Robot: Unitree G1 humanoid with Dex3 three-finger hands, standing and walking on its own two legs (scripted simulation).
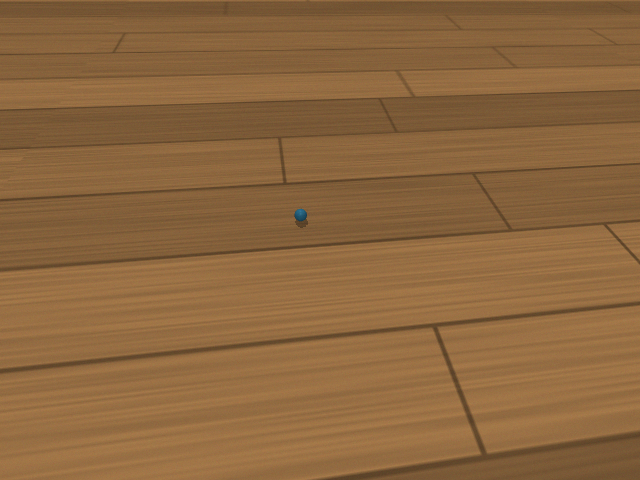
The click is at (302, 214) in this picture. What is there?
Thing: free ball
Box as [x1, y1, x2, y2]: [295, 209, 306, 220]
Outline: 296,210 295,218 298,220 303,220 306,216 305,211 303,209
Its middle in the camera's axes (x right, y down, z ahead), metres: -0.08 -0.11 +1.79
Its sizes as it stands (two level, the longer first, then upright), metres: 0.059 0.059 0.059
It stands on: the floor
